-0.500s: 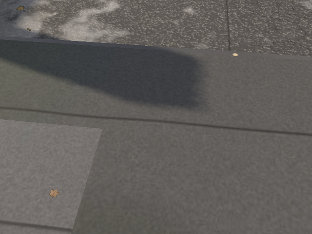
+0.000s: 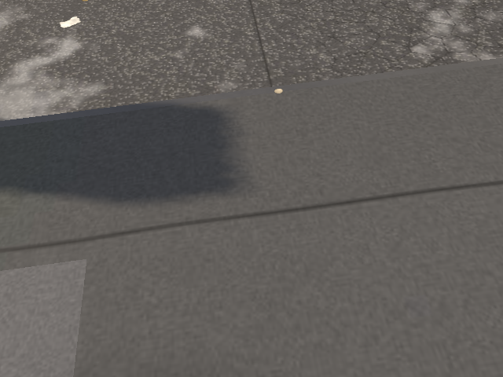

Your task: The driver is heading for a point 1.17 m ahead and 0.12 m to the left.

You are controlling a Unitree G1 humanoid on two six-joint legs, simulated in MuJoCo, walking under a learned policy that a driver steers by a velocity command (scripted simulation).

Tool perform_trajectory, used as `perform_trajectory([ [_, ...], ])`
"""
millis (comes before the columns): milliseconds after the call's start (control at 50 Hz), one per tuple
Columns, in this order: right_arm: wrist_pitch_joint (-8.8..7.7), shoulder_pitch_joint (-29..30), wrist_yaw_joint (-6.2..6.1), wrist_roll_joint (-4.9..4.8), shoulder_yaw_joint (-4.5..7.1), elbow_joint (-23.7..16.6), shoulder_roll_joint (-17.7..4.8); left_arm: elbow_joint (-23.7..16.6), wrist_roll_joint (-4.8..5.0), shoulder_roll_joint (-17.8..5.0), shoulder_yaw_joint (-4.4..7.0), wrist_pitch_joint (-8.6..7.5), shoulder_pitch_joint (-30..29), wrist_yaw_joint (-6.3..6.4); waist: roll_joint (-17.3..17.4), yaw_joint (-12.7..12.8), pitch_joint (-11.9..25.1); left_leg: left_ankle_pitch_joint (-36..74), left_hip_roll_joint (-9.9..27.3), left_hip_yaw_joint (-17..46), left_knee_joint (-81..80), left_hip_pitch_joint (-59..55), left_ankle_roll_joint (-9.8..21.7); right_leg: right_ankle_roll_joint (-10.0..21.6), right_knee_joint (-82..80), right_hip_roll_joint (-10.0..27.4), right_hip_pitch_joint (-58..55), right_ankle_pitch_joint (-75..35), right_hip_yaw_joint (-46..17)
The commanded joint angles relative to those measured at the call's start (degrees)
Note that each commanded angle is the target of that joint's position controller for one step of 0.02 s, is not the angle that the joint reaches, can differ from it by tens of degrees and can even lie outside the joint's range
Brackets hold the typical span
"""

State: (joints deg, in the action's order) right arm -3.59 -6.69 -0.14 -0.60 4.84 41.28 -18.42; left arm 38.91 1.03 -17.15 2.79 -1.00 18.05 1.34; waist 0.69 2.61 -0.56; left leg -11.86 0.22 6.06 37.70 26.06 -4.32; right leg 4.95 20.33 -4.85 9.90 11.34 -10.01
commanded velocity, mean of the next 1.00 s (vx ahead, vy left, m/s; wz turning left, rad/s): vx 0.46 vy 0.00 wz -0.06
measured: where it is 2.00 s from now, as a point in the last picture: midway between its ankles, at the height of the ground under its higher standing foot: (268, 214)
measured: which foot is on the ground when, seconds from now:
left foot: up 0.00-0.14, down 0.16-0.62, up 0.64-1.00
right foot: down 0.00-0.16, up 0.18-0.60, down 0.62-1.00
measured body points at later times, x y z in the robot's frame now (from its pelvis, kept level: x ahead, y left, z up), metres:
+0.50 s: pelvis +0.20 +0.02 -0.01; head +0.24 +0.02 +0.44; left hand +0.46 +0.20 -0.09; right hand +0.12 -0.25 -0.13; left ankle +0.12 +0.16 -0.75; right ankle +0.33 -0.16 -0.71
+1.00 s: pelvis +0.46 -0.07 -0.01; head +0.49 -0.07 +0.44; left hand +0.50 +0.22 -0.13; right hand +0.65 -0.33 -0.10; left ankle +0.64 +0.08 -0.70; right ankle +0.37 -0.16 -0.75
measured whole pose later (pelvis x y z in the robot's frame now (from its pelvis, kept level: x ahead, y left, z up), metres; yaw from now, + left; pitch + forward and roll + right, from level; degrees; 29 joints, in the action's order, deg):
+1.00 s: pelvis +0.46 -0.07 -0.01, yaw +0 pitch +0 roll -3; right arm -2.0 -8.0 1.9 -1.3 2.7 41.0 -17.0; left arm 46.5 -0.2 -16.4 4.1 -5.4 19.0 -0.3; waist 2.5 4.3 -2.6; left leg 1.7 5.9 2.0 42.5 38.6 0.2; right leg 1.8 11.6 -2.7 -3.3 15.1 12.3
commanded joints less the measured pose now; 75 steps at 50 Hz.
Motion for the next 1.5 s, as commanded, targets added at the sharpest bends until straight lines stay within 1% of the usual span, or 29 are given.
perform_trajectory([
  [20, -2.47, 7.2, 0.70, -0.45, 0.52, -5.5, -4.1, -3.4, 0.34, -11.4, 3.43, -0.60, 0.0, 0.09, -8.2, 1.4, -1.0, 0.1, -1.3, -0.5, -5.2, 2.9, 0.4, 8.6, -7.5, 13.3, -1.1, 14.4, -17.5],
  [80, -3.47, 5.7, 1.01, -1.05, 0.79, -5.2, -5.1, -3.4, 0.44, -10.7, 3.25, -0.33, -0.4, -0.28, -8.7, 0.3, -0.6, 0.5, -1.9, -0.7, -8.9, -4.3, 1.8, 7.7, -5.7, 12.6, 1.6, 14.5, -20.2],
  [140, -4.14, -2.5, 0.50, -0.89, 1.71, -3.1, -6.3, -3.9, 0.32, -6.9, 2.10, -0.11, -1.9, -0.42, -7.3, -4.9, 1.3, 3.3, 0.2, -1.2, -15.6, -20.6, 4.4, 4.0, 2.5, 8.3, 9.1, 15.0, -18.2],
  [160, -4.17, -9.7, -0.02, -0.05, 2.34, -2.0, -8.7, -4.2, -0.17, -2.9, 0.85, -0.27, -1.7, -0.52, -1.3, -7.6, 5.9, -2.9, 8.9, 7.6, -17.0, -31.8, 7.6, 0.9, 16.1, 4.3, 16.2, 20.5, -12.3],
  [180, -3.70, -14.7, 0.18, 1.71, 3.02, -1.0, -13.5, -6.9, 0.44, -0.8, 0.16, -0.89, -0.7, -0.24, 10.5, -6.6, 7.6, -21.9, 19.7, 29.1, -23.9, -37.8, 14.6, -1.8, 32.3, -2.2, 28.9, 25.6, -3.1],
  [200, -3.57, -13.4, 0.88, 1.17, 3.03, -0.2, -12.4, -6.6, 1.45, -5.6, 1.11, -1.40, 0.8, -0.09, 11.9, -5.1, 2.9, -32.8, 23.3, 38.1, -26.6, -34.0, 18.0, -2.8, 41.0, 2.2, 36.0, 22.8, -1.6],
  [240, -3.24, -10.4, 0.79, 0.25, 1.12, -0.8, -5.8, -4.2, 0.58, -8.1, 1.92, -1.47, -1.1, -0.36, 6.9, -5.2, -3.4, -23.6, 17.3, 25.1, -26.5, -29.3, 15.5, -3.8, 44.9, 5.1, 37.5, 13.2, -0.4],
  [280, -2.89, -9.7, 0.53, 0.86, 0.29, -0.4, -4.2, -4.5, 0.08, -6.6, 1.75, -2.14, -3.6, -1.02, 5.8, -4.8, -3.7, -11.5, 13.9, 16.6, -27.3, -26.3, 14.4, -4.0, 43.1, 7.1, 36.0, 7.4, 0.7],
  [440, -2.23, -13.9, 0.20, -0.46, 0.05, 3.0, -6.9, -8.3, -0.51, -0.7, -0.90, -3.80, -15.5, -2.77, 4.8, -7.5, -3.9, 12.5, 10.3, 1.2, -29.8, -21.5, 15.0, -6.4, 19.9, 8.4, 27.7, -8.8, 9.3],
  [540, -0.95, -17.7, 0.26, -1.29, 0.02, 5.5, -8.5, -10.0, 0.36, -3.1, -0.11, -4.25, -19.5, -4.03, 5.5, -6.6, -4.3, 19.7, 14.1, 1.4, -27.4, -25.3, 13.4, -3.3, 11.0, 6.4, 20.5, -8.4, 9.8],
  [600, -0.17, -16.7, -0.06, -0.98, -0.14, 5.3, -9.4, -6.4, -0.10, -8.2, 2.78, -4.12, -4.6, -3.11, 4.7, 3.2, 5.6, 39.4, 10.5, -1.7, -8.5, -22.0, 10.3, 0.8, 7.1, 4.0, -3.9, -8.1, 11.3],
  [620, -0.46, -16.4, -0.06, 0.56, -1.46, 3.3, -6.3, -4.7, -0.99, -12.2, 3.98, -3.60, 6.0, -2.17, -0.6, 7.3, 14.7, 22.8, 7.4, -2.8, 8.6, -9.7, 8.3, 4.0, 10.0, 14.8, -22.3, -8.4, 0.8],
  [640, -1.23, -25.0, 0.14, 0.11, -3.81, 2.4, 1.8, -3.8, -1.73, -16.2, 4.46, -3.24, 8.1, -2.26, -17.7, 2.6, 25.0, -19.6, -1.8, -3.1, 28.4, 8.7, 5.2, 12.1, 4.2, 30.0, -37.7, 3.2, -25.6],
  [660, -1.74, -21.1, 0.21, -1.63, -2.03, 3.5, -5.3, -3.8, -1.66, -9.8, 3.13, -3.14, 8.0, -2.24, -11.7, 5.3, 21.9, -20.7, 0.0, 3.0, 34.9, 13.3, 5.3, 11.0, -1.0, 28.5, -32.3, 10.2, -29.0],
  [680, -1.81, -15.4, 0.28, -2.80, -1.01, 1.6, -7.6, -3.3, -1.20, -7.8, 2.28, -3.26, 4.2, -2.12, -9.6, 4.3, 11.7, -15.7, 2.4, 1.4, 35.6, 16.8, 5.6, 8.6, -2.3, 26.4, -24.7, 7.8, -19.2],
  [720, -1.34, -12.0, -0.03, -1.36, -1.00, 1.2, -6.0, -2.9, -1.36, -4.9, 1.52, -3.74, -2.2, -2.37, -6.0, 0.7, 3.8, -7.8, 6.1, -0.2, 31.1, 13.7, 5.0, 7.0, -5.8, 21.6, -11.6, -1.6, -7.7],
  [840, 1.90, -11.1, -0.10, -0.87, -1.16, 0.4, -1.6, 0.5, -1.74, -4.4, 2.31, -6.42, -6.1, -2.34, -4.4, -3.6, -2.3, 2.2, 7.7, 1.0, 24.4, 11.6, 3.2, 7.0, -13.7, 19.6, -1.4, -13.3, 7.4],
  [940, 0.86, -1.8, 1.85, -0.60, -2.00, -2.8, -0.4, 2.5, -1.48, -7.1, 3.02, -5.83, -4.4, -1.41, -2.3, -0.6, -4.8, 15.8, 6.5, -3.3, 6.9, 10.6, 4.1, 5.3, -14.8, 18.1, -3.6, -15.8, 16.3],
  [1040, 0.80, 6.1, 3.64, -0.75, -2.13, -7.6, -0.9, 5.2, -0.08, -9.6, 3.87, -3.67, 0.4, -1.08, -1.6, 1.8, -6.3, 11.3, 5.1, -7.1, -1.1, 14.0, 7.0, 3.9, -10.6, 21.0, -14.6, -22.4, 19.4],
  [1100, 1.34, 2.8, 3.99, -0.71, -0.69, -8.7, -3.5, 5.0, 0.31, -11.9, 4.42, -2.13, -0.2, -0.45, -4.8, -1.9, -1.0, 2.6, -0.3, -11.9, -1.4, 5.4, 10.2, 2.0, 1.0, 21.0, -18.0, -48.8, 21.7],
  [1140, 1.92, -12.7, 2.92, -1.00, 2.45, -5.4, -8.7, 4.3, 0.60, -11.7, 4.04, -1.45, -1.5, 0.06, -4.1, -10.7, 7.6, 4.0, -4.6, -11.9, -5.7, -17.1, 14.0, -0.8, 22.9, 18.0, -9.9, -50.1, 23.7],
  [1160, 2.71, -18.8, 1.59, -1.27, 3.91, -4.1, -13.8, 3.1, -1.43, -7.1, 2.37, -2.05, 1.1, 0.05, 6.0, -11.0, 12.5, 7.3, 5.7, 4.4, -5.7, -34.3, 17.7, -3.5, 41.3, 14.1, 6.3, -16.8, 23.2],
  [1180, 1.92, -15.3, 1.76, -1.11, 3.93, -6.4, -17.0, -0.1, -1.61, -2.2, 0.54, -3.87, 4.0, -0.80, 15.3, -5.2, 20.2, -5.9, 18.4, 39.0, -15.4, -49.5, 30.0, -6.5, 60.2, 1.3, 28.4, 23.1, 13.1],
  [1200, 1.10, -15.8, 2.28, -0.72, 2.49, -7.1, -11.6, -0.8, 0.25, -8.4, 1.73, -5.81, -2.9, -1.68, 5.7, -9.8, 20.5, -9.8, 18.8, 39.7, -21.0, -48.7, 27.5, -5.3, 61.7, 4.4, 34.3, 20.7, 3.3],
  [1220, 0.38, -14.3, 2.31, -0.33, 1.84, -6.6, -9.4, -2.5, 1.78, -8.8, 1.77, -6.69, -6.9, -2.00, 3.6, -9.0, 12.1, -7.0, 16.9, 31.3, -21.6, -41.7, 25.0, -4.2, 58.4, 6.6, 36.3, 15.7, 4.2],
  [1240, -0.07, -10.9, 2.34, -0.40, 1.45, -6.6, -8.2, -2.2, 0.86, -7.7, 1.47, -7.00, -7.1, -1.55, -1.7, -5.9, 6.4, 0.4, 14.2, 24.5, -21.6, -32.7, 23.0, -4.2, 52.8, 9.1, 34.0, 11.6, 4.5],
  [1260, -0.24, -7.8, 2.10, -0.26, 0.93, -7.1, -6.3, -1.6, -0.67, -8.1, 1.82, -6.74, -6.6, -1.17, -1.5, -3.9, 4.4, 7.0, 12.1, 19.7, -21.9, -26.6, 22.0, -4.7, 47.9, 10.8, 30.4, 9.2, 4.5],
  [1340, -0.56, -6.6, 0.92, 0.16, 0.91, -7.1, -6.9, -1.2, -2.04, -6.2, 1.56, -4.57, -5.2, -1.16, 0.6, -1.5, 2.4, 19.7, 8.8, 12.3, -24.7, -15.7, 22.2, -8.2, 39.8, 11.1, 24.3, 4.3, 6.2],
  [1500, 0.84, -13.0, -0.72, -0.86, 1.52, -3.8, -8.9, -4.9, -0.77, -4.1, 0.34, -5.32, -20.4, -2.34, 4.1, -7.2, -0.2, 7.9, 5.4, 11.1, -21.7, -13.0, 16.8, -9.4, 11.9, 5.4, 18.1, -16.1, 6.6],
])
